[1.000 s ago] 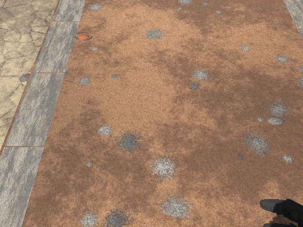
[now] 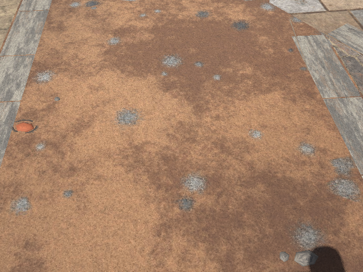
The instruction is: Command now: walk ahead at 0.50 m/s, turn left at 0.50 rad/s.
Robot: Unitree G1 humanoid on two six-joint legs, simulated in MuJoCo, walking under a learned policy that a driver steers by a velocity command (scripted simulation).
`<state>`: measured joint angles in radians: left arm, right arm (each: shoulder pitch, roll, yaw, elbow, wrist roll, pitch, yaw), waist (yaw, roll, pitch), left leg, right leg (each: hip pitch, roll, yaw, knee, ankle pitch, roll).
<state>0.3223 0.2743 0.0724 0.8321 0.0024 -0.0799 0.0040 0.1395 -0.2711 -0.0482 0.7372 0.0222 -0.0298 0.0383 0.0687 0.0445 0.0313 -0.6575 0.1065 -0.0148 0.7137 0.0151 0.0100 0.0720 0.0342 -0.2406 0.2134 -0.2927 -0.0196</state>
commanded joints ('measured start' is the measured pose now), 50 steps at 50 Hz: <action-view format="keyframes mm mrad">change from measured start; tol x32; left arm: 1 -2 182 46 -40 -17 10 8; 26 -349 107 -8 -205 -10 -39 -38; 50 102 168 22 -83 -34 31 19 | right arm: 1 -123 -54 -6 -120 0 -14 22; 7 303 -320 -122 -52 7 11 -14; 33 318 -95 -15 -66 -20 -43 -52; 50 -205 -75 -10 -180 -18 -91 -21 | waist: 1 4 -74 83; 8 -146 169 -401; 30 -64 69 -60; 33 -16 -357 -338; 50 20 -130 -20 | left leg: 1 -58 -6 39 -66 -56 37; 6 550 -172 105 -163 -152 167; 8 1068 233 -828 -366 -339 450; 16 454 41 -286 -491 98 292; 26 536 65 -276 -415 -110 200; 31 569 6 -167 -14 268 121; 34 -106 -130 -134 586 -512 16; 50 151 -130 -67 -204 31 -67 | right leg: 1 23 -331 63 -28 494 -132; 5 24 -304 5 361 1029 -77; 6 -119 -262 -10 602 909 -38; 8 -769 26 246 1191 -323 49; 9 -875 -34 344 1208 -253 25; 23 -571 -65 284 369 410 95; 30 -437 -32 230 252 232 -52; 33 240 -379 1041 73 -61 -336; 50 -224 -150 605 64 265 -181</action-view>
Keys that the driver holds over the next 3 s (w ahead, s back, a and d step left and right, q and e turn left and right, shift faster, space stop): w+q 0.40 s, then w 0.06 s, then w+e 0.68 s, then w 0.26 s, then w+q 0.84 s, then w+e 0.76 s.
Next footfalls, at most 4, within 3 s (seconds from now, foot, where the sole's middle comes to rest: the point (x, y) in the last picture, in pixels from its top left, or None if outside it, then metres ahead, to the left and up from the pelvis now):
0.12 left None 0.24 0.12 -0.77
0.62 right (206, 254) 0.55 -0.02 -0.77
1.12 left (149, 194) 0.79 0.22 -0.77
1.58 right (217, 152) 1.02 -0.06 -0.77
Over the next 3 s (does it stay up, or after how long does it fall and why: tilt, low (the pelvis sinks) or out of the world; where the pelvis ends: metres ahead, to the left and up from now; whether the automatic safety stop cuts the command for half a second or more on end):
stays up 1.64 0.23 0.01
